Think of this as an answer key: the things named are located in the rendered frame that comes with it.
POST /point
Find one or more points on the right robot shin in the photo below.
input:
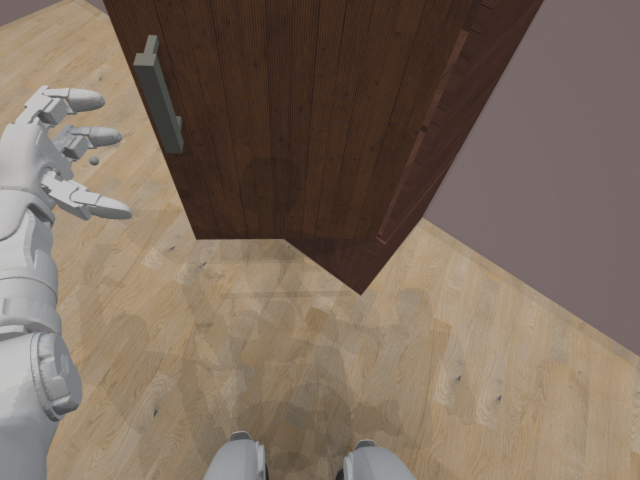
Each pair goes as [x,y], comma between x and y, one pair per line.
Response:
[364,443]

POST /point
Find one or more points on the robot left forearm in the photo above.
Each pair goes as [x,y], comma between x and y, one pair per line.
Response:
[28,274]

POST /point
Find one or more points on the handle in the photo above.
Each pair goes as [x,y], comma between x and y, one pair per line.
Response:
[152,82]

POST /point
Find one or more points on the robot left hand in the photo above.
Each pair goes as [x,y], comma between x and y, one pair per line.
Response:
[27,154]

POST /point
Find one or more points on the left robot upper arm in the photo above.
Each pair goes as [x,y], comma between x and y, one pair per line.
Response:
[39,384]

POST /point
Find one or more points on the cupboard door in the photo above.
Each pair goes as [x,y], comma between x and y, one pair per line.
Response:
[298,116]

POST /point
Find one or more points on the right robot thigh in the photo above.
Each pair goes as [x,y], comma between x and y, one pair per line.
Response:
[375,463]

